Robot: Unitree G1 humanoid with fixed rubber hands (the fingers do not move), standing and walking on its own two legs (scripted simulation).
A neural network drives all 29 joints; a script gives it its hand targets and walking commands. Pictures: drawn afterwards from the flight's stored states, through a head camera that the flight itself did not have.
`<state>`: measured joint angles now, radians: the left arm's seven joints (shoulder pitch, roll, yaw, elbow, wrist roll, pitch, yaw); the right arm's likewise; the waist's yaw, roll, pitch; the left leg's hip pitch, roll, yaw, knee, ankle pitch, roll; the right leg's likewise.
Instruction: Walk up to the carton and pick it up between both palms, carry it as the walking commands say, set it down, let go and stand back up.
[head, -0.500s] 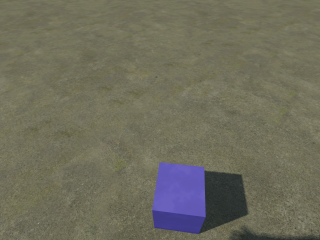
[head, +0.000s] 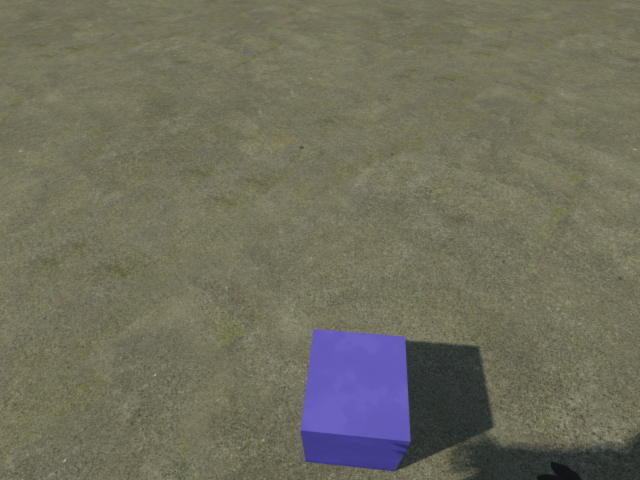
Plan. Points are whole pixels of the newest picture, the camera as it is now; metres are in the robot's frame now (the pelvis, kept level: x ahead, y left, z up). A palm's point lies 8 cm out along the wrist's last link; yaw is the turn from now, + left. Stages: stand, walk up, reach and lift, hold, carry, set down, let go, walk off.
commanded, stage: walk up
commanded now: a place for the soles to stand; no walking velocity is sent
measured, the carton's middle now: (354, 400) +0.47 -0.06 -0.64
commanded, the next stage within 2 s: none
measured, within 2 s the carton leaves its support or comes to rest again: neither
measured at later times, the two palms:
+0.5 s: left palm out of the picture +0.09 +0.29 -0.11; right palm out of the picture +0.08 -0.32 -0.11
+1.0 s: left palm out of the picture +0.10 +0.29 -0.10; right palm out of the picture +0.04 -0.33 -0.11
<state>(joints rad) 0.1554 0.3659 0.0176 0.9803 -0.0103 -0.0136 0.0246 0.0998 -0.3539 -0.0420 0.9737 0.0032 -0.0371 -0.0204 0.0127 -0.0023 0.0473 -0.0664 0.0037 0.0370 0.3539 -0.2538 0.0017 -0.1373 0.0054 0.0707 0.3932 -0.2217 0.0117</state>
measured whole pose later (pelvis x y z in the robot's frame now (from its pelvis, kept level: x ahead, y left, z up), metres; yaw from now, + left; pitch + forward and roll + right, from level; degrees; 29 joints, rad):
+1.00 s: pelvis -0.02 -0.01 +0.00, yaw -5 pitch -3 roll +1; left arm 0.18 0.37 0.02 0.95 0.00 0.00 0.02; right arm 0.16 -0.37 -0.07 0.96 -0.01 -0.01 -0.01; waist -0.01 0.01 0.05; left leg -0.07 0.04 0.12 0.39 -0.27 -0.02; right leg -0.19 0.05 0.15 0.45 -0.21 -0.01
